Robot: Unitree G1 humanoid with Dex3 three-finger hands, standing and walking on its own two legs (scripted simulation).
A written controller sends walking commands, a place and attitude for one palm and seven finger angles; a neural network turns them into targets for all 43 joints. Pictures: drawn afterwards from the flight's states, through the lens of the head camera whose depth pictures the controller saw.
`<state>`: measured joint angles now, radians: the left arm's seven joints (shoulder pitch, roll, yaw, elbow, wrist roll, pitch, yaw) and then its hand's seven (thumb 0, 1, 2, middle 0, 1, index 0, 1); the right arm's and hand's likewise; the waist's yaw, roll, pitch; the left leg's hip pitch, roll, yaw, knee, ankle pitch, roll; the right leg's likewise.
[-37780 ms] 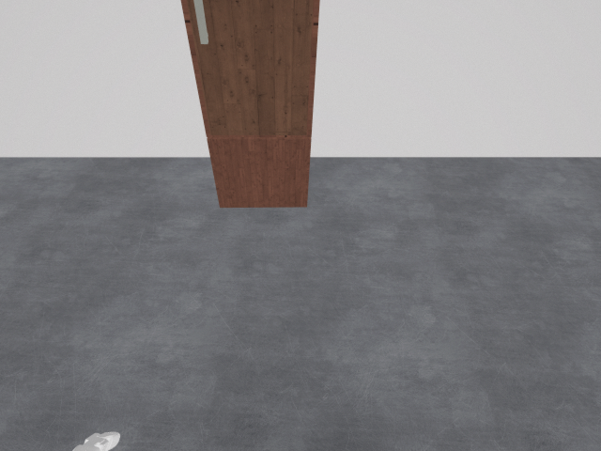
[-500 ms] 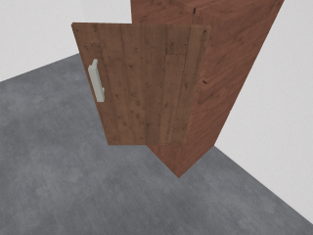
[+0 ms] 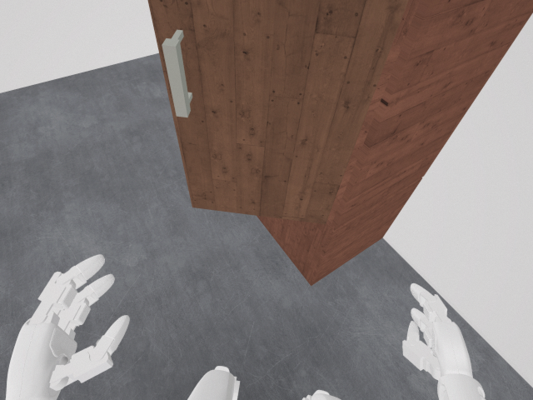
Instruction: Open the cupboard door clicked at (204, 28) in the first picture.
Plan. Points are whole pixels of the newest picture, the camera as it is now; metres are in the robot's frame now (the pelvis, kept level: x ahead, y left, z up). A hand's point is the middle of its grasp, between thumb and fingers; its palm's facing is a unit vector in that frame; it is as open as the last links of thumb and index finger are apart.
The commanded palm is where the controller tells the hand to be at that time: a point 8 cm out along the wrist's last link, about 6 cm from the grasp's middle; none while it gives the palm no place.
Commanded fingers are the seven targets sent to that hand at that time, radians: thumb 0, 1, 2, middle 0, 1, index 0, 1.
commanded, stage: raise the hand with hooked fingers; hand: left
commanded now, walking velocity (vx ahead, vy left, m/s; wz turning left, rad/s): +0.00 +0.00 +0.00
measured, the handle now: (181, 75) +0.57 +0.24 +0.16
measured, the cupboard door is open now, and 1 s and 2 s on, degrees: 49 49 49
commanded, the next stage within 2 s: move the hooked fingers beside the handle in 1.56 s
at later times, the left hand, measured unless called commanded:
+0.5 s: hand (104, 256) +0.25 +0.25 +0.10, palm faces +0.01 -1.00 -0.06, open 12.3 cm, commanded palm +0.23 +0.30 +0.12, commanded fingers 0.00 -0.34 0.37 -0.29 -1.10 -0.29 -1.10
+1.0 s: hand (54, 179) +0.31 +0.30 +0.17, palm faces +0.07 -0.99 -0.07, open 13.9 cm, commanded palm +0.28 +0.35 +0.17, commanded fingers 0.00 -0.50 0.30 -0.30 -1.20 -0.30 -1.20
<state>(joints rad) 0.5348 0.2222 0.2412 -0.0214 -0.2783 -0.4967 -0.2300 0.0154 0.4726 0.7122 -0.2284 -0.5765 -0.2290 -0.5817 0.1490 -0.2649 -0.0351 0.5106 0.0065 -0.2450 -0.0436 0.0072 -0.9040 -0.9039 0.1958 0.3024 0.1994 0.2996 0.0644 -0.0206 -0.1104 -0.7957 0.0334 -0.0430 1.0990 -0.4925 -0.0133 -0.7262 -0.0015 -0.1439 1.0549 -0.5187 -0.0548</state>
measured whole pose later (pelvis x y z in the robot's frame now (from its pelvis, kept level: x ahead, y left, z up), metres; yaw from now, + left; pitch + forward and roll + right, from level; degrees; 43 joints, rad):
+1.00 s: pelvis +0.02 +0.04 +0.06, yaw -1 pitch +3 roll -2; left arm -0.04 0.41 0.41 0.22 -0.31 -0.11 -0.38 -0.01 -0.49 0.30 -0.30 -1.19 -0.30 -1.20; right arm 0.25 -0.24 0.09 0.59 0.05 -0.22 -0.10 0.01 -0.90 -0.90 0.20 0.30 0.21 0.30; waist 0.04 0.02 -0.04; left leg -0.43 0.00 0.02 0.72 -0.35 0.04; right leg -0.36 -0.02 -0.08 0.65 -0.34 0.01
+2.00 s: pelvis +0.01 +0.00 +0.06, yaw -2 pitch +4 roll -1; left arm -0.35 0.49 0.45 0.63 -0.29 -0.14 -0.45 -0.01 -0.50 0.30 -0.30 -1.20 -0.30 -1.20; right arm 0.27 -0.29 0.06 0.64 0.07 -0.18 -0.13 0.01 -0.90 -0.90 0.20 0.30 0.20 0.30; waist -0.01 0.03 -0.03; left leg -0.43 0.04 0.01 0.68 -0.32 -0.01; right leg -0.40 0.02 -0.09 0.65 -0.33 -0.05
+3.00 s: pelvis +0.01 +0.03 +0.05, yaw -3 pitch +13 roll -2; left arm -0.84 0.66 0.46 1.17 -0.15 -0.27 -0.41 -0.01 -0.50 0.30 -0.30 -1.20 -0.30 -1.20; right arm 0.40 -0.30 0.06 0.66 0.03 -0.02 -0.09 0.00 -0.90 -0.90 0.20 0.30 0.20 0.30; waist -0.12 0.00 -0.05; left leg -0.66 0.03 0.03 0.79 -0.36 0.04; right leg -0.60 0.01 -0.06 0.71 -0.33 0.00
